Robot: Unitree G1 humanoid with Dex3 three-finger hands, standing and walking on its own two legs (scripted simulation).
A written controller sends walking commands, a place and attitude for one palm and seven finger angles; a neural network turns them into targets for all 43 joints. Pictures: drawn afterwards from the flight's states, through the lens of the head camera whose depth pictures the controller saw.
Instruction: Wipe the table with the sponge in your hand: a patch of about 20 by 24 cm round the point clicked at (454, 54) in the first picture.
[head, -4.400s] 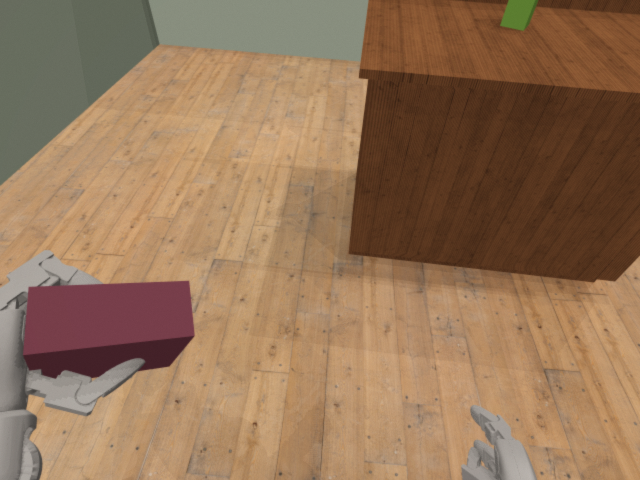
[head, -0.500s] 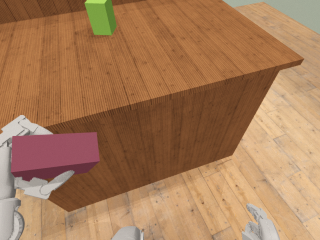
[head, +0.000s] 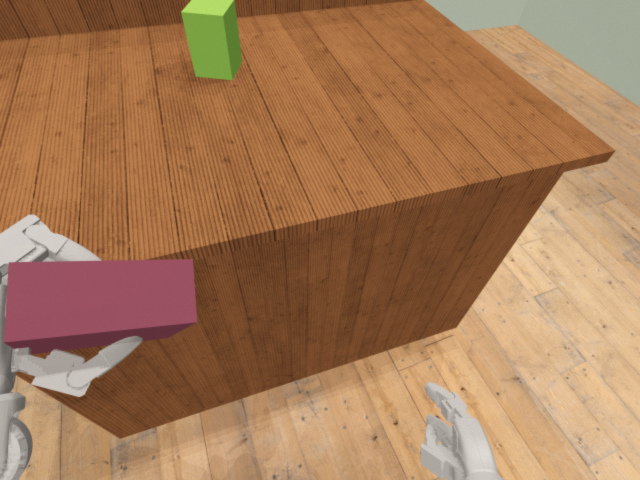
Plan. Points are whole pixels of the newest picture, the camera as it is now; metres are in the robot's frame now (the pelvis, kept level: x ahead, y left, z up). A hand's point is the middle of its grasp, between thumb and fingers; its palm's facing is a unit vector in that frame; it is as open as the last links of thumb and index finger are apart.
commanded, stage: come to a stop and stand still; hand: left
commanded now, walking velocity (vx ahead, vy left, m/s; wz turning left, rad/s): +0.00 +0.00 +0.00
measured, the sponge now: (131, 306) +0.23 +0.20 +0.16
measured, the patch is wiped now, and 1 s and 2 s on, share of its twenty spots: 0.00 0.00 0.00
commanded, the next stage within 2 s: look again from close up in 1.48 s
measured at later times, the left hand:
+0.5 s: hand (63, 414) +0.14 +0.21 +0.17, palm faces +0.43 -0.82 -0.38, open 9.7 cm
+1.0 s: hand out of the picture +0.08 +0.19 +0.16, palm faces +0.39 -0.82 -0.42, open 9.7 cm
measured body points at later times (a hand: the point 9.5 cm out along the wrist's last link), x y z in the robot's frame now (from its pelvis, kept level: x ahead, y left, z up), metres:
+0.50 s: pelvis -0.07 -0.04 +0.00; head -0.06 -0.02 +0.45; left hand +0.11 +0.25 +0.19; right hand +0.09 -0.29 -0.08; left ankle -0.09 +0.08 -0.74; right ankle +0.02 -0.10 -0.74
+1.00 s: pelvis -0.12 -0.04 +0.00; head -0.12 -0.04 +0.45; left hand +0.06 +0.24 +0.19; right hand +0.02 -0.27 -0.09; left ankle -0.11 +0.07 -0.74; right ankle +0.01 -0.10 -0.73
